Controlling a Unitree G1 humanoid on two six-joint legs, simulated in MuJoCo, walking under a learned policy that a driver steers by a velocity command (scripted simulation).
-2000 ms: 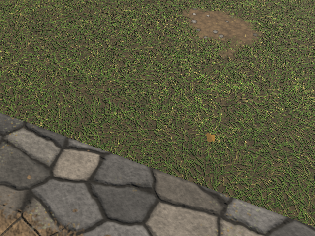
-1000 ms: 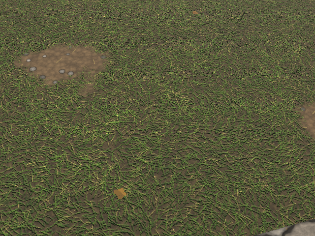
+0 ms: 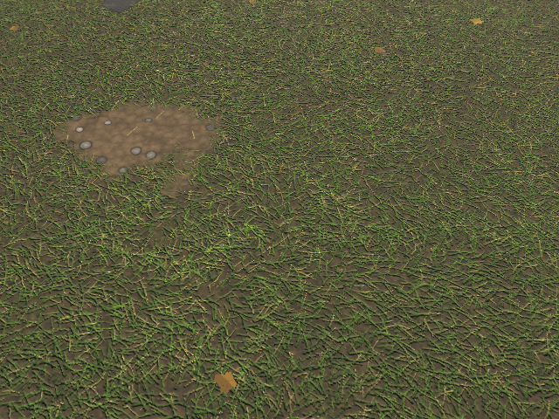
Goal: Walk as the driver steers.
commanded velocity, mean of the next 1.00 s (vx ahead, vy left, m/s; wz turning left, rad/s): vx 0.48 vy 0.00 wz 0.00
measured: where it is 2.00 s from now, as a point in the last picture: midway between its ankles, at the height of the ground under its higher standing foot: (287, 252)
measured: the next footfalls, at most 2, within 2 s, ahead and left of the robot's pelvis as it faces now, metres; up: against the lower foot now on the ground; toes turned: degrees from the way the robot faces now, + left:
left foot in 0.12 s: +0.18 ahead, +0.12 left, +0.00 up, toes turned +2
right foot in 0.68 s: +0.54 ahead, -0.14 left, -0.18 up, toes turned -2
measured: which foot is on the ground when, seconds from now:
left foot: up 0.00-0.10, down 0.12-0.68, up 0.70-1.00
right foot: down 0.00-0.14, up 0.16-0.66, down 0.68-1.00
